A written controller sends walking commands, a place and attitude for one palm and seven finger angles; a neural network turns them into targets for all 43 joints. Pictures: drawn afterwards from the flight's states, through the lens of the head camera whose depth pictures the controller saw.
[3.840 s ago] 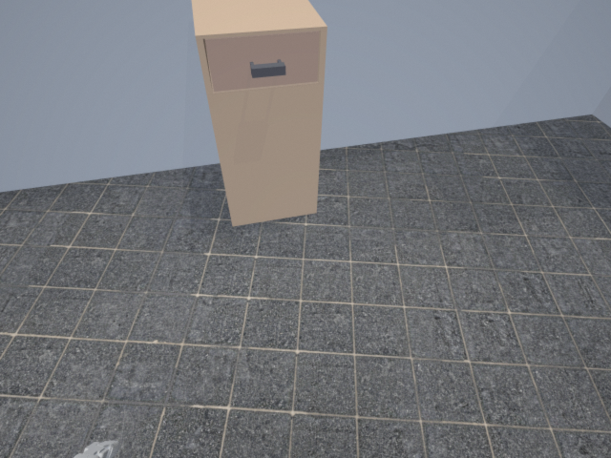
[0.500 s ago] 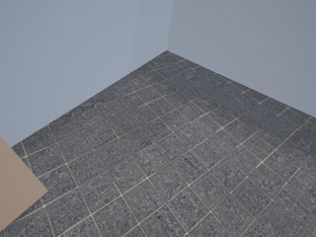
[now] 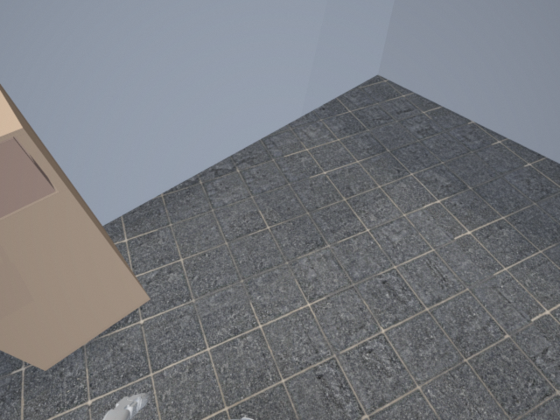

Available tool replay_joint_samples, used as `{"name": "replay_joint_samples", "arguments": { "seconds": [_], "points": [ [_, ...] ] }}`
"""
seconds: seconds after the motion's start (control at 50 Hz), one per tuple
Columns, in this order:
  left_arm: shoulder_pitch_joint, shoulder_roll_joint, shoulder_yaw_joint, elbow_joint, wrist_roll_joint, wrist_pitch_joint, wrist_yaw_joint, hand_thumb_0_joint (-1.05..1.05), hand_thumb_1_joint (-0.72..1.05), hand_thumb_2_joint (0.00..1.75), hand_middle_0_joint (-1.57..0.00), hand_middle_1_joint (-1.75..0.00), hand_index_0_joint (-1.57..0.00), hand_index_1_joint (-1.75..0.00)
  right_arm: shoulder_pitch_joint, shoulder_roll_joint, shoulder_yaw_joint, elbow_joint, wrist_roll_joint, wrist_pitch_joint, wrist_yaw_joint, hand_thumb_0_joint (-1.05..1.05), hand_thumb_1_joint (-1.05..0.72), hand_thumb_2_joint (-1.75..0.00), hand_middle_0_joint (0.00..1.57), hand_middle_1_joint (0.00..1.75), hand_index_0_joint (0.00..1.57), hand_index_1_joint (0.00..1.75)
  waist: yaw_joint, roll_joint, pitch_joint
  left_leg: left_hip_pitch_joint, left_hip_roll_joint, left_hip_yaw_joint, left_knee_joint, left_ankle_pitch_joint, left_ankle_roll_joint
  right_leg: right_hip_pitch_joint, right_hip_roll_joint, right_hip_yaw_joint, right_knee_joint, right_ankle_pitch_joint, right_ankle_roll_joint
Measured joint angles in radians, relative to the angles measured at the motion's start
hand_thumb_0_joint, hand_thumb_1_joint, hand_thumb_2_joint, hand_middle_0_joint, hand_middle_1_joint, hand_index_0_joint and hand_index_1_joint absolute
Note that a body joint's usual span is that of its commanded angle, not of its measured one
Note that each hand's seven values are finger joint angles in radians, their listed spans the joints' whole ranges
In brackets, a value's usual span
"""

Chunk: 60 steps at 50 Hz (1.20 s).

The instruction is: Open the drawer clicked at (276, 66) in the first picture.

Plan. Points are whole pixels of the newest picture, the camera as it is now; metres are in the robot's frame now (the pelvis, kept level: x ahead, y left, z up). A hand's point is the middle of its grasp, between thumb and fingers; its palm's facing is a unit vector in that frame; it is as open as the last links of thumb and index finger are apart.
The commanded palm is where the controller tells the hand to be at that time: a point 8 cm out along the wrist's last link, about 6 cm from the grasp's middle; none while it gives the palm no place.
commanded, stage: turn to face it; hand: left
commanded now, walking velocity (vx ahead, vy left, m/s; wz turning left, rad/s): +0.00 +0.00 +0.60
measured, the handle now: out of the picture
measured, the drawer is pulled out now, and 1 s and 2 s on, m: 0.00 0.00 0.00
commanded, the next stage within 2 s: take the last steps up to it in 1.00 s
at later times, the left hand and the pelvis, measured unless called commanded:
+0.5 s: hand out of the picture -0.06 +0.25 -0.18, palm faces +0.37 -0.89 -0.28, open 7.4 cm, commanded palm none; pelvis -0.01 +0.03 +0.00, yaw +19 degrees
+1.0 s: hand out of the picture +0.00 +0.21 -0.13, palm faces +0.55 -0.79 -0.28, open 7.4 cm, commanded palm none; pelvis +0.02 +0.00 +0.01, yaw +35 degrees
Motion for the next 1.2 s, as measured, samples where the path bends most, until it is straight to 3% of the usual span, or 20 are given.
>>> {"name": "replay_joint_samples", "arguments": {
  "seconds": [0.06,0.12,0.18,0.26,0.34,0.4,0.42,0.46,0.5,0.56,0.72,0.78,0.82,0.86,0.88,0.94,1.0,1.08,1.2],
  "points": [
    [0.013,-0.017,-0.017,-0.007,0.005,0.003,0.001,0.00,0.91,0.89,-0.20,-0.30,-0.20,-0.30,-0.006,-0.022,-0.014,-0.003,-0.007,0.014,0.004,0.01,-0.91,-0.90,0.20,0.30,0.20,0.30,0.000,0.017,0.001,-0.093,0.014,0.055,0.297,-0.182,-0.031,0.020,-0.017,-0.045,0.004,0.005,-0.031],
    [0.030,-0.025,-0.025,-0.005,0.006,0.000,0.001,0.00,0.91,0.89,-0.20,-0.30,-0.20,-0.30,-0.014,-0.035,-0.016,-0.013,-0.008,0.014,0.014,0.01,-0.91,-0.90,0.20,0.30,0.20,0.30,-0.005,0.012,0.009,-0.141,0.059,0.110,0.516,-0.163,-0.057,0.056,-0.041,-0.082,-0.030,0.010,-0.033],
    [0.039,-0.028,-0.032,-0.004,0.008,-0.008,-0.001,0.00,0.91,0.89,-0.20,-0.30,-0.20,-0.30,-0.025,-0.040,-0.012,-0.018,-0.006,0.016,0.019,0.01,-0.91,-0.90,0.20,0.30,0.20,0.30,-0.005,-0.004,0.026,-0.131,0.102,0.136,0.567,-0.159,-0.081,0.075,-0.069,-0.121,-0.038,0.008,-0.031],
    [0.055,-0.028,-0.039,-0.003,0.013,-0.012,-0.006,0.00,0.91,0.89,-0.20,-0.30,-0.20,-0.30,-0.054,-0.040,-0.003,-0.012,-0.003,0.026,0.021,0.01,-0.91,-0.90,0.20,0.30,0.20,0.30,0.010,-0.024,0.049,-0.069,0.138,0.162,0.467,-0.197,-0.093,0.079,-0.108,-0.170,-0.022,-0.008,-0.021],
    [0.076,-0.011,-0.034,0.007,0.018,-0.007,-0.011,0.00,0.91,0.89,-0.20,-0.30,-0.20,-0.30,-0.098,-0.036,0.012,-0.019,0.002,0.022,0.023,0.01,-0.91,-0.90,0.20,0.30,0.20,0.30,0.037,-0.046,0.071,0.026,0.143,0.201,0.271,-0.227,-0.079,0.064,-0.146,-0.212,0.023,-0.036,0.001],
    [0.102,0.017,-0.021,0.018,0.011,0.002,-0.013,0.00,0.91,0.89,-0.20,-0.30,-0.20,-0.30,-0.118,-0.035,0.025,-0.044,0.003,0.002,0.025,0.01,-0.91,-0.90,0.20,0.30,0.20,0.30,0.048,-0.061,0.070,0.125,0.134,0.235,0.051,-0.112,-0.052,0.032,-0.176,-0.244,0.106,-0.078,0.027],
    [0.106,0.032,-0.013,0.023,0.007,0.009,-0.015,0.00,0.91,0.89,-0.20,-0.30,-0.20,-0.30,-0.127,-0.030,0.025,-0.051,0.000,-0.011,0.024,0.01,-0.91,-0.90,0.20,0.30,0.20,0.30,0.049,-0.075,0.072,0.123,0.121,0.236,0.041,-0.109,-0.025,-0.004,-0.189,-0.225,0.187,-0.102,0.038],
    [0.101,0.060,0.001,0.038,0.005,0.033,-0.010,0.00,0.91,0.89,-0.20,-0.30,-0.20,-0.30,-0.139,-0.017,0.031,-0.061,0.005,-0.031,0.021,0.01,-0.91,-0.90,0.20,0.30,0.20,0.30,0.060,-0.096,0.081,0.109,0.109,0.230,0.076,-0.137,0.009,-0.088,-0.169,-0.141,0.387,-0.208,0.054],
    [0.091,0.074,0.011,0.053,0.003,0.048,-0.006,0.00,0.91,0.89,-0.20,-0.30,-0.20,-0.30,-0.135,-0.009,0.037,-0.068,0.004,-0.042,0.010,0.01,-0.91,-0.90,0.20,0.30,0.20,0.30,0.059,-0.090,0.077,0.116,0.107,0.210,0.063,-0.138,0.019,-0.154,-0.134,-0.092,0.529,-0.222,0.063],
    [0.070,0.083,0.018,0.049,0.002,0.048,-0.012,0.01,0.91,0.89,-0.20,-0.30,-0.20,-0.30,-0.123,-0.001,0.043,-0.067,0.001,-0.043,0.000,0.01,-0.91,-0.90,0.20,0.30,0.21,0.30,0.055,-0.078,0.072,0.142,0.097,0.177,0.004,-0.102,0.019,-0.208,-0.110,-0.056,0.589,-0.157,0.072],
    [0.008,0.057,0.006,-0.001,0.000,0.034,-0.013,0.00,0.91,0.90,-0.20,-0.30,-0.20,-0.30,-0.079,0.010,0.044,-0.045,-0.004,-0.027,0.002,0.01,-0.91,-0.90,0.20,0.30,0.21,0.30,0.032,-0.043,0.052,0.168,0.064,0.095,-0.062,-0.059,0.014,-0.186,-0.068,-0.015,0.395,-0.115,0.075],
    [-0.005,0.038,-0.005,-0.016,-0.004,0.023,-0.012,0.00,0.91,0.90,-0.20,-0.30,-0.20,-0.30,-0.064,0.010,0.039,-0.037,-0.006,-0.020,0.002,0.01,-0.91,-0.90,0.21,0.30,0.21,0.30,0.019,-0.025,0.047,0.159,0.057,0.069,-0.040,-0.069,0.000,-0.126,-0.042,-0.019,0.254,-0.098,0.064],
    [-0.002,0.026,-0.014,-0.027,-0.005,0.008,-0.012,0.00,0.91,0.90,-0.20,-0.30,-0.20,-0.30,-0.052,0.007,0.035,-0.033,-0.003,-0.016,0.002,0.01,-0.91,-0.90,0.21,0.30,0.21,0.30,0.016,-0.016,0.038,0.143,0.050,0.054,-0.002,-0.088,-0.014,-0.058,-0.029,-0.031,0.104,-0.011,0.057],
    [0.000,0.004,-0.026,-0.028,0.003,-0.011,-0.010,0.00,0.91,0.89,-0.20,-0.30,-0.20,-0.30,-0.045,-0.007,0.024,-0.027,0.004,-0.012,0.002,0.01,-0.91,-0.90,0.21,0.30,0.21,0.30,0.011,0.015,0.038,0.096,0.053,0.046,0.115,-0.174,-0.025,-0.037,-0.020,-0.062,0.074,-0.001,-0.018],
    [0.002,-0.006,-0.033,-0.028,0.005,-0.016,-0.009,0.00,0.91,0.89,-0.20,-0.30,-0.20,-0.30,-0.041,-0.011,0.020,-0.023,0.004,-0.006,0.000,0.01,-0.91,-0.90,0.20,0.30,0.21,0.30,0.006,0.021,0.038,0.062,0.047,0.051,0.214,-0.243,-0.029,-0.032,-0.026,-0.076,0.082,-0.006,-0.039],
    [0.019,-0.030,-0.043,-0.023,0.006,-0.019,-0.006,0.00,0.91,0.89,-0.20,-0.30,-0.20,-0.30,-0.035,-0.020,0.011,-0.003,0.001,0.009,0.003,0.01,-0.91,-0.90,0.20,0.30,0.21,0.30,0.008,0.022,0.038,-0.020,0.052,0.088,0.491,-0.263,-0.045,0.006,-0.046,-0.106,0.050,0.001,-0.056],
    [0.039,-0.044,-0.046,-0.006,0.008,-0.018,-0.004,0.00,0.91,0.89,-0.20,-0.30,-0.20,-0.30,-0.033,-0.022,0.010,0.013,-0.001,0.014,0.009,0.01,-0.91,-0.90,0.20,0.30,0.20,0.30,0.009,0.017,0.036,-0.049,0.084,0.114,0.587,-0.205,-0.062,0.039,-0.059,-0.132,0.006,0.020,-0.055],
    [0.065,-0.046,-0.046,0.020,0.013,-0.017,-0.004,0.00,0.91,0.89,-0.20,-0.30,-0.20,-0.30,-0.035,-0.014,0.015,0.031,0.001,0.020,0.010,0.01,-0.91,-0.90,0.20,0.30,0.20,0.30,0.019,-0.004,0.038,-0.020,0.119,0.133,0.505,-0.204,-0.074,0.060,-0.077,-0.163,-0.024,0.033,-0.051],
    [0.108,-0.021,-0.033,0.076,0.020,-0.018,-0.008,0.00,0.91,0.89,-0.20,-0.30,-0.20,-0.30,-0.058,0.006,0.035,0.048,0.003,0.006,0.007,0.01,-0.91,-0.90,0.20,0.30,0.20,0.30,0.056,-0.040,0.039,0.096,0.133,0.178,0.225,-0.239,-0.057,0.054,-0.100,-0.196,-0.017,0.033,-0.031]
  ]
}}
